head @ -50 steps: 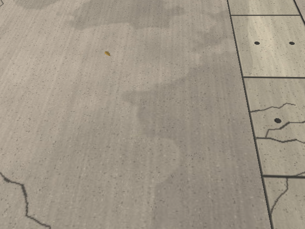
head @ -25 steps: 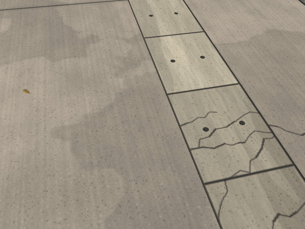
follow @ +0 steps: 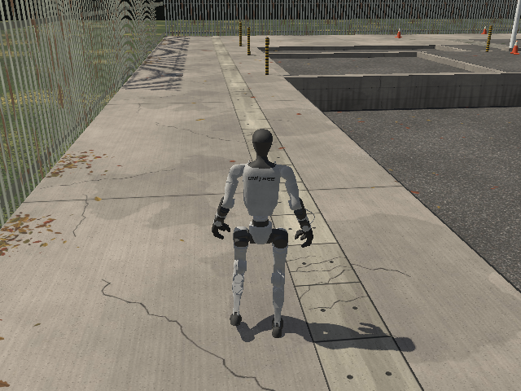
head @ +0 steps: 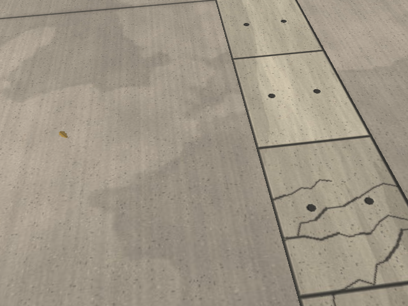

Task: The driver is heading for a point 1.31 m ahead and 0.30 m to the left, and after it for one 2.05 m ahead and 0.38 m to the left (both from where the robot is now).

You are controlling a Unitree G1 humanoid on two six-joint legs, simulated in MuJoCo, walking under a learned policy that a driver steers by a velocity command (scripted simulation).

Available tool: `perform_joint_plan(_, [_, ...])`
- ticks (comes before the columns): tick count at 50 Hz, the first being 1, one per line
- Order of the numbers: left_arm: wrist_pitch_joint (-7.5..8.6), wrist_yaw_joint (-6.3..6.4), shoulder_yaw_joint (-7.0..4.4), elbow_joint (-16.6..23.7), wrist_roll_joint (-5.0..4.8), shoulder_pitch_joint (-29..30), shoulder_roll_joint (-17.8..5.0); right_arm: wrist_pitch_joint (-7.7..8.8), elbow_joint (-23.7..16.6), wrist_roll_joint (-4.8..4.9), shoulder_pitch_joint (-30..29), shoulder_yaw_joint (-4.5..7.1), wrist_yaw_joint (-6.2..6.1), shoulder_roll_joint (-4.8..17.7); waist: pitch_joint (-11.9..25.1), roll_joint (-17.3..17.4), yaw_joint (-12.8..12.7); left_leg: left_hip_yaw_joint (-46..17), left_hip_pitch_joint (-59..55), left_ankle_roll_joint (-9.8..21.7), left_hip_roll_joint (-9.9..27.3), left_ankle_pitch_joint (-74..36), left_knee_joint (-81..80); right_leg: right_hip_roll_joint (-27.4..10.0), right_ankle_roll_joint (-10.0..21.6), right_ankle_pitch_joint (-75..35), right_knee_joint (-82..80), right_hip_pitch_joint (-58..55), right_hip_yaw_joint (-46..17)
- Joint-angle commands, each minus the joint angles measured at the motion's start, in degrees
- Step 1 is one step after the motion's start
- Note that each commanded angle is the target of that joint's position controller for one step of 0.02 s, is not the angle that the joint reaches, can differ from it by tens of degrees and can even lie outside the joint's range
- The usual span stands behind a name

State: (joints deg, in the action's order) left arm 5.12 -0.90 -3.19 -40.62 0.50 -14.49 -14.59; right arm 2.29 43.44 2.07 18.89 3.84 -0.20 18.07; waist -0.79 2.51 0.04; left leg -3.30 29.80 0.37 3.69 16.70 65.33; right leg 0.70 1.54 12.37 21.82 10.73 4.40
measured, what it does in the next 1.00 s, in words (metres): walks ahead, turning left: left foot, then right foot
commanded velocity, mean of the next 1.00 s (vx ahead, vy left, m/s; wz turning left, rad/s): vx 0.49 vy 0.00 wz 0.49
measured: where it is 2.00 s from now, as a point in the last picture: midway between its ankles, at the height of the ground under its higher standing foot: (136, 167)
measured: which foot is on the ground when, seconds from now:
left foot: up 0.00-0.30, down 0.32-0.84, up 0.86-1.00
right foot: down 0.00-0.34, up 0.36-0.80, down 0.82-1.00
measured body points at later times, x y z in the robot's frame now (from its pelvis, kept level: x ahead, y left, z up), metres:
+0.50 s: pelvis +0.27 +0.08 -0.01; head +0.31 +0.10 +0.44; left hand +0.32 +0.38 -0.11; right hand +0.47 -0.15 -0.10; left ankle +0.30 +0.15 -0.74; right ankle +0.29 -0.10 -0.66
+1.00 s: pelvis +0.56 +0.11 +0.00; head +0.58 +0.12 +0.45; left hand +0.50 +0.40 -0.11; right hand +0.80 -0.06 -0.11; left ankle +0.47 +0.22 -0.66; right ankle +0.63 +0.04 -0.74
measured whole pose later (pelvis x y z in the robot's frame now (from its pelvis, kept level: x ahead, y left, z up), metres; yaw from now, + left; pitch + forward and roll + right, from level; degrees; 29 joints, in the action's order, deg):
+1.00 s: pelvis +0.56 +0.11 +0.00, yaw +30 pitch +1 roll -1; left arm 5.5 -1.4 -2.8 -44.0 0.2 -15.7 -15.3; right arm 2.5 40.1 0.7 15.7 2.7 -0.2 17.3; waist -1.5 2.4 -1.2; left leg -3.7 28.4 1.0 1.0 19.3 63.8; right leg 3.0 2.4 10.2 23.2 13.8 0.4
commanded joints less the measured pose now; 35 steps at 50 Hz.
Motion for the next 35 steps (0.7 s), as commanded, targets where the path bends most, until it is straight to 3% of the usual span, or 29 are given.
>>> perform_joint_plan(1, [1.67,0.34,-1.99,1.5,-0.02,0.5,-6.2,-0.22,-4.7,-0.32,-1.4,0.41,0.41,1.2,-1.9,-7.6,-0.3,-3.3,11.4,-0.5,3.5,-5.2,-0.3,-15.4,8.8,-10.8,-13.6,-5.7,-10.4])
perform_joint_plan(4, [1.67,0.67,-2.47,0.0,-0.04,0.4,-7.7,-0.11,-6.6,-0.71,-5.6,-0.04,0.91,0.7,-3.6,-6.0,-0.6,-2.9,12.5,-1.1,3.2,-12.1,-9.9,-15.2,9.0,-14.7,-14.9,-5.9,-4.8])
perform_joint_plan(7, [1.26,1.15,-2.88,-1.3,-0.44,-0.7,-9.6,0.37,-8.7,-0.89,-12.0,-0.74,2.23,0.1,-5.3,-4.9,-2.7,1.1,9.8,-0.3,2.5,-18.8,-20.2,-14.8,8.0,-16.1,-15.6,-6.0,0.4])
perform_joint_plan(11, [-0.01,1.32,-3.46,-3.5,-1.50,-3.9,-11.8,0.48,-12.0,-0.60,-18.1,-0.83,3.72,0.7,-6.4,-4.2,-4.0,4.2,9.3,2.5,1.2,-16.9,-27.8,-16.5,6.4,-22.0,-12.9,-12.7,4.0])
perform_joint_plan(14, [-1.47,1.77,-4.11,-3.7,-1.93,-4.1,-14.6,-0.05,-12.9,-0.80,-14.9,0.78,4.01,3.9,-0.9,-7.1,-0.4,9.1,0.1,6.0,-4.4,-8.6,-28.6,-16.4,4.7,-49.7,-0.8,-17.1,6.7])
perform_joint_plan(15, [-2.03,1.96,-4.20,-3.5,-2.08,-3.8,-15.2,-0.36,-11.6,-0.67,-8.4,2.06,3.74,6.1,3.1,-7.5,3.4,10.2,-8.5,7.6,-6.9,-7.0,-29.3,-15.7,3.9,-55.2,8.7,-15.8,7.5])
perform_joint_plan(16, [-2.09,2.23,-3.73,-3.0,-2.20,-3.4,-14.4,-0.82,-9.4,-0.47,1.2,3.91,2.88,9.2,8.0,-6.1,8.7,8.8,-23.8,9.9,-8.4,-9.5,-32.3,-13.7,2.0,-51.0,21.9,-8.1,8.6])
perform_joint_plan(17, [-1.65,2.18,-2.02,-1.3,-0.29,-6.5,-9.1,-1.52,-8.1,-0.25,6.5,5.30,1.58,14.3,13.0,4.8,7.9,-10.0,-42.6,14.7,2.5,-7.5,-33.4,-8.6,-0.8,-15.3,42.1,10.9,8.4])
perform_joint_plan(18, [0.29,1.38,-0.07,1.6,0.00,-8.6,-5.1,-0.53,-10.4,-0.33,3.8,5.00,1.84,17.1,22.1,12.6,3.2,-44.2,-53.8,25.5,15.3,4.8,-43.9,2.6,-2.9,22.4,58.9,28.1,-3.4])
perform_joint_plan(19, [1.88,0.60,-1.49,2.6,-1.88,-1.2,-11.3,0.27,-10.8,-0.78,3.9,3.54,2.26,11.5,20.6,4.1,7.4,-42.5,-52.2,22.0,14.5,7.8,-48.6,-0.6,-1.9,18.8,60.4,33.6,-11.5])
perform_joint_plan(20, [2.67,0.31,-1.34,4.1,-3.12,2.1,-11.4,0.92,-10.1,-1.13,2.1,2.91,2.27,9.7,12.1,2.4,6.1,-34.3,-44.4,19.6,12.6,4.7,-49.3,-2.7,-0.8,13.7,56.7,35.1,-10.4])
perform_joint_plan(21, [3.01,0.81,-1.06,3.8,-2.06,2.4,-10.2,1.29,-10.2,-1.05,-1.6,2.57,2.22,8.7,7.0,-3.1,3.0,-27.9,-35.4,17.7,10.0,-2.2,-49.3,-5.2,-0.8,9.6,51.2,32.7,-10.1])
perform_joint_plan(22, [2.74,1.17,-1.40,3.2,-0.74,1.9,-10.6,1.48,-10.8,-1.41,-4.6,2.07,2.05,7.0,4.9,-2.8,1.0,-23.3,-29.2,16.8,7.9,-9.0,-49.7,-6.8,-1.2,7.2,46.7,29.0,-10.2])
perform_joint_plan(23, [2.05,1.08,-1.56,2.8,-0.33,0.6,-10.7,1.54,-11.5,-2.08,-6.3,1.74,1.80,6.4,4.2,-1.1,-0.7,-21.2,-24.9,16.7,6.6,-12.9,-50.9,-7.6,-1.7,5.6,45.3,25.7,-10.4])
perform_joint_plan(25, [0.88,1.12,-1.35,2.4,0.40,-0.2,-9.6,1.86,-11.0,-1.84,-6.7,1.80,1.36,6.6,3.6,-0.7,-1.6,-18.2,-20.1,17.4,5.6,-19.0,-52.3,-7.5,-3.6,4.1,41.7,23.6,-9.2])
perform_joint_plan(27, [0.16,1.31,-0.87,3.2,0.72,2.5,-8.2,1.92,-9.8,-1.58,-5.2,2.00,0.63,7.5,1.9,-1.1,-1.0,-14.7,-16.6,17.0,4.0,-21.2,-52.9,-6.8,-5.3,-0.2,36.0,24.0,-8.2])
perform_joint_plan(32, [0.69,0.58,0.32,5.8,0.09,14.1,-5.8,0.98,-7.5,-0.93,-1.3,2.26,-0.58,8.6,-0.1,1.3,3.4,-11.8,-13.9,12.6,0.2,-12.9,-51.5,-2.5,-6.3,-17.1,14.7,19.3,-7.4])
perform_joint_plan(35, [1.41,-0.22,-0.08,6.8,-0.76,17.3,-7.3,0.53,-6.1,-0.49,1.3,2.39,-0.72,8.8,-0.2,2.2,4.5,-16.1,-17.0,12.0,2.0,-9.6,-48.5,-1.2,-5.5,-17.3,9.3,17.5,-8.9])
Velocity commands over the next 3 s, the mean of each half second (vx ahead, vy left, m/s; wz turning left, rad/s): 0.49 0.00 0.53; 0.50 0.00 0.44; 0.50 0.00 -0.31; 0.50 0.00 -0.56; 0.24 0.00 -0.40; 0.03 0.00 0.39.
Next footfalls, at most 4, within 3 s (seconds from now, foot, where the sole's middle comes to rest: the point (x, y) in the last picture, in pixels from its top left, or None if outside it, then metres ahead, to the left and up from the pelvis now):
0.32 left None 0.34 0.15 -0.78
0.82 right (203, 257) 0.66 0.06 -0.78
1.28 left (111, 232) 0.76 0.39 -0.78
1.78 right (166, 159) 1.10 0.22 -0.78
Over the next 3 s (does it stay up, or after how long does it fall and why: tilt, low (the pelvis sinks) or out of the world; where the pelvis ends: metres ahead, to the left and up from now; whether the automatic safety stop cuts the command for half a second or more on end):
stays up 1.28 0.34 -0.01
